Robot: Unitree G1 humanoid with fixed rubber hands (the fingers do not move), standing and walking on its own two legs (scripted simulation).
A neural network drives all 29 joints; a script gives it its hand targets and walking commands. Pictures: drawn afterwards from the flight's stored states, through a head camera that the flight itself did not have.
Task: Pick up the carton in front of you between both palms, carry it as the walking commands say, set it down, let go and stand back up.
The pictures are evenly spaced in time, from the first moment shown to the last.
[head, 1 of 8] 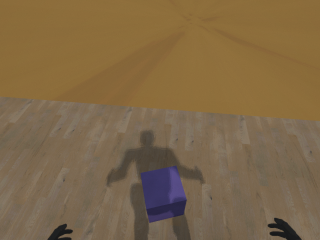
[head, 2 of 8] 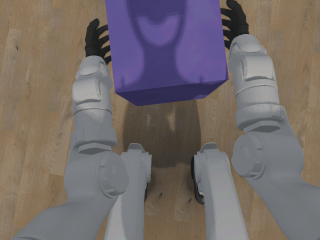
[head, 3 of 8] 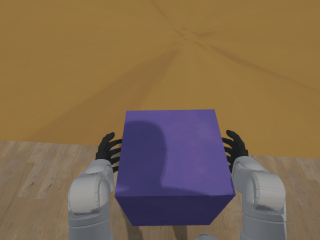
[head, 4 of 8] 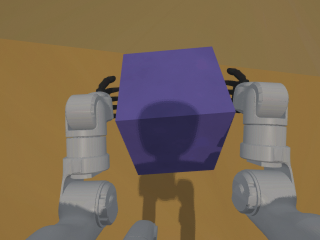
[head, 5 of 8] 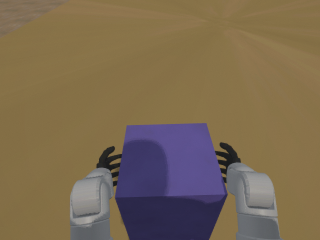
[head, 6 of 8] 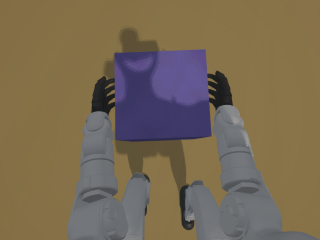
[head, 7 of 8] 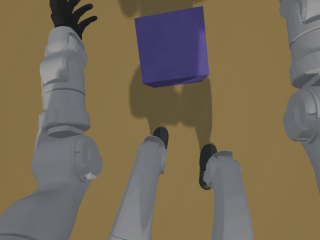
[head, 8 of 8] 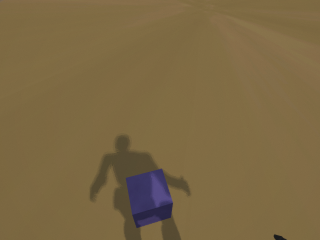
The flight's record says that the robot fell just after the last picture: no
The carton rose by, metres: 1.18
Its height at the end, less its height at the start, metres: +0.42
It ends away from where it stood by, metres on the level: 5.58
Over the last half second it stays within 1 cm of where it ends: yes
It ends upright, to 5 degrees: yes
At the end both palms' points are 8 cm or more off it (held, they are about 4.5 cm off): yes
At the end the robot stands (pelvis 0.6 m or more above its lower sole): yes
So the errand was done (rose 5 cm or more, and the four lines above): yes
